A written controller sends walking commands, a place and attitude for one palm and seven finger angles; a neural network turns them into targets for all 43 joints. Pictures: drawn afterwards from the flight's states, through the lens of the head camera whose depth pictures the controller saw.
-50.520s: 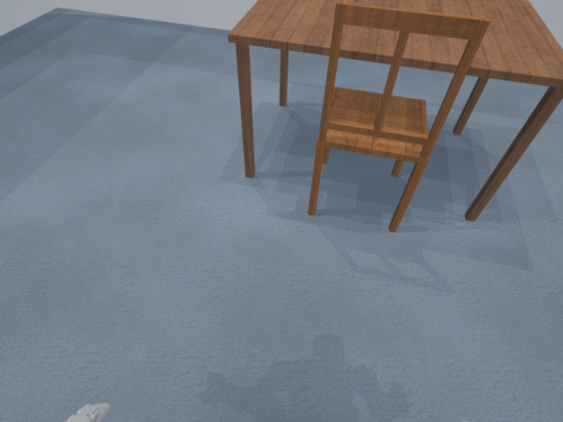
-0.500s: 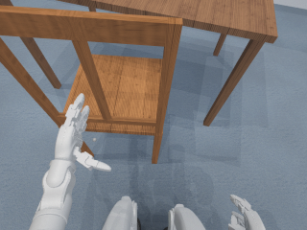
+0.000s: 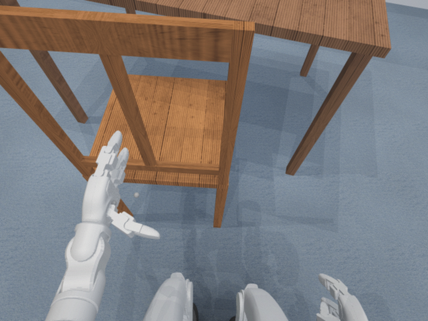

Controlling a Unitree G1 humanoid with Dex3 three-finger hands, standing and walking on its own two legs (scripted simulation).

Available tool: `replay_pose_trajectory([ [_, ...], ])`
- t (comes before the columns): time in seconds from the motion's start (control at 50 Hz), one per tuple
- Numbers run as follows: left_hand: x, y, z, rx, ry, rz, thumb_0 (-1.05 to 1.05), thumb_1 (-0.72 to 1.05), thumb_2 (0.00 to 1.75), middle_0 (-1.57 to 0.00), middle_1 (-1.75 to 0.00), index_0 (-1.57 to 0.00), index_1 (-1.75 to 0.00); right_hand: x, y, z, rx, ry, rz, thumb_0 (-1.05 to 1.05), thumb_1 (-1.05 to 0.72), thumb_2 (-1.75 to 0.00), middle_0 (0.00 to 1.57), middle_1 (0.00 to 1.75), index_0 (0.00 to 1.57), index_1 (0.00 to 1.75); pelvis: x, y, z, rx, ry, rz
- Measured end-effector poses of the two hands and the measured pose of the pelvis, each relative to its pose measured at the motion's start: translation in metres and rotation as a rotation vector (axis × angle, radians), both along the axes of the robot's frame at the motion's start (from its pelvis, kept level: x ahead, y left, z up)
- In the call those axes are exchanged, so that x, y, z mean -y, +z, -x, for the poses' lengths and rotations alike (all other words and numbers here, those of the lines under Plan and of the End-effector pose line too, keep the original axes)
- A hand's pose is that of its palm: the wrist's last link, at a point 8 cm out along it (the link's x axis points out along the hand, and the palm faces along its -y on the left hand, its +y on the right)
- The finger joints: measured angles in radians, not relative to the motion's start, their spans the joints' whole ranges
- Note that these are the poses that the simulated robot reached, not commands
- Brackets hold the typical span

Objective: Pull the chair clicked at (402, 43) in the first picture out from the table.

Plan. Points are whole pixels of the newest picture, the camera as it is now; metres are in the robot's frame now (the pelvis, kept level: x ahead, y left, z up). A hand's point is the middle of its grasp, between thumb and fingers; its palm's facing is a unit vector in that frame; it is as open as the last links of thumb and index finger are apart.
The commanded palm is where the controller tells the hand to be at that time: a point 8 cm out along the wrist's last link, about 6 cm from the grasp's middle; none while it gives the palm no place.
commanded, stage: aim the fingers beside a spindle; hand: left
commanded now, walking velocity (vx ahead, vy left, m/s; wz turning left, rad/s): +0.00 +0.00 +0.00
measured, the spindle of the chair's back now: (135, 122) +0.48 +0.17 +0.03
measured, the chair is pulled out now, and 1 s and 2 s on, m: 0.22 0.22 0.22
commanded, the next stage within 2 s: push the fingers through the gap in 0.20 s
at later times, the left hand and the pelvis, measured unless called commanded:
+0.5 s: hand (139, 184) +0.36 +0.15 +0.01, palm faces -0.03 -1.00 -0.04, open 16.9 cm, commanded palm +0.34 +0.20 +0.02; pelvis +0.00 +0.00 +0.00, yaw +0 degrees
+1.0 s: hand (140, 160) +0.41 +0.16 +0.02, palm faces -0.03 -1.00 -0.03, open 16.9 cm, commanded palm +0.39 +0.20 +0.02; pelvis +0.00 +0.00 -0.01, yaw -1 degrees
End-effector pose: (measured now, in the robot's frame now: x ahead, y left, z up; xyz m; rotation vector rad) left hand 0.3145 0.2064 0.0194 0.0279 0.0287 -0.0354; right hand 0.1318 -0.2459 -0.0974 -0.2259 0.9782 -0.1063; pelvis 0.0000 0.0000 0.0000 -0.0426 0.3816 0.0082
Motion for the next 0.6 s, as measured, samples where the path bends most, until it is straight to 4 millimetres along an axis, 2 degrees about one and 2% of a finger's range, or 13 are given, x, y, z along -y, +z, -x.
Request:
replay_pose_trajectory([
  [0.18, 0.001, -0.002, -0.002, 0.012, 0.0, -0.005, -0.02, -0.5, 0.3, -0.07, -0.08, -0.06, -0.08, 0.005, 0.001, -0.006, 0.018, 0.008, 0.018, 0.01, -0.91, -0.9, 0.2, 0.3, 0.2, 0.3, 0.002, -0.003, 0.002, -0.001, 0.003, 0.002],
  [0.38, 0.003, -0.001, -0.007, 0.001, -0.007, -0.006, -0.02, -0.5, 0.3, -0.06, -0.08, -0.06, -0.08, 0.004, 0.0, -0.002, 0.007, 0.002, 0.01, 0.01, -0.91, -0.9, 0.2, 0.3, 0.2, 0.3, 0.003, -0.002, 0.001, -0.002, 0.001, 0.001],
  [0.6, 0.001, -0.001, -0.036, 0.018, 0.002, -0.007, -0.02, -0.5, 0.3, -0.06, -0.08, -0.06, -0.08, 0.008, -0.008, 0.012, -0.041, -0.018, 0.019, 0.01, -0.91, -0.9, 0.2, 0.3, 0.2, 0.3, 0.003, -0.005, 0.001, -0.017, 0.0, 0.003],
])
